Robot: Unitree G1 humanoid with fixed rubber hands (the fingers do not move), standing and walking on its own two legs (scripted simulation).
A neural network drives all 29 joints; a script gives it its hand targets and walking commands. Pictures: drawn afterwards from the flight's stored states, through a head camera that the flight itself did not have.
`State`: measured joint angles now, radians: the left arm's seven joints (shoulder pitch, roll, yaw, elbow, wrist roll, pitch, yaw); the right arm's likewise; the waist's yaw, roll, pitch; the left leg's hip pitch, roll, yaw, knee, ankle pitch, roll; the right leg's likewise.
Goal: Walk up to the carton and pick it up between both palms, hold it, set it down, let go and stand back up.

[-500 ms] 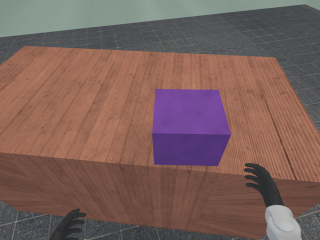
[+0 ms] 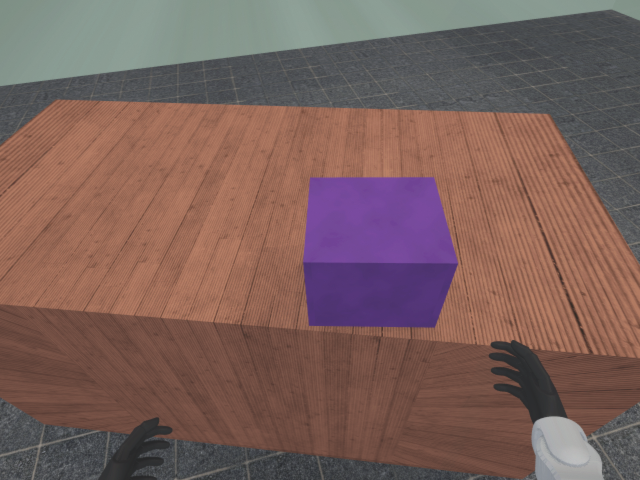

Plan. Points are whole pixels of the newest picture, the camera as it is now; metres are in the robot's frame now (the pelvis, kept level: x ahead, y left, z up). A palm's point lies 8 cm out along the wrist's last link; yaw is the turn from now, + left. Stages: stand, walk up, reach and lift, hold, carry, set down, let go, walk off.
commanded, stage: stand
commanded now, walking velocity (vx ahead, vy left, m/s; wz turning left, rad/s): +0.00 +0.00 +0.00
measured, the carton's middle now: (371, 251) +0.43 -0.06 +0.02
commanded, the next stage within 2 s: none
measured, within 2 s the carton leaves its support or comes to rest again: neither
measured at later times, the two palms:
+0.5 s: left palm out of the picture +0.13 +0.27 -0.05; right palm (550, 478) +0.14 -0.27 -0.09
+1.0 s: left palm out of the picture +0.12 +0.27 -0.05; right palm out of the picture +0.13 -0.28 -0.10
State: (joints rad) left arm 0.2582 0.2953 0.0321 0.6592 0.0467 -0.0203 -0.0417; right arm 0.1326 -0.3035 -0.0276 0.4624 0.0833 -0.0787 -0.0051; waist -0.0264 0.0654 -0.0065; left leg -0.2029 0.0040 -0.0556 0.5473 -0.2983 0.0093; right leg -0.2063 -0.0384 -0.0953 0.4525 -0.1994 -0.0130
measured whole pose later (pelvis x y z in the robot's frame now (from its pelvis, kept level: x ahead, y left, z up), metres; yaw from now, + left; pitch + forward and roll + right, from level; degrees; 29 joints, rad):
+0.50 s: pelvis +0.00 +0.00 +0.00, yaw +0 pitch -3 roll -2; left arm 0.26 0.30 0.03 0.66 0.05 -0.02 -0.04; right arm 0.20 -0.33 -0.03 0.65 0.08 -0.03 -0.01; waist -0.03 0.14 -0.01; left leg -0.20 0.01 -0.06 0.55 -0.29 0.00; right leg -0.21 -0.04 -0.10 0.45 -0.19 0.00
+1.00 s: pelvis -0.01 -0.01 +0.00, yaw +0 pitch -3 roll -2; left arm 0.26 0.30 0.03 0.68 0.05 -0.02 -0.03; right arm 0.20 -0.34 -0.03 0.70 0.08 -0.03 -0.01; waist -0.03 0.13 -0.01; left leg -0.20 0.02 -0.06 0.55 -0.29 -0.01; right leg -0.21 -0.03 -0.10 0.45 -0.19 0.00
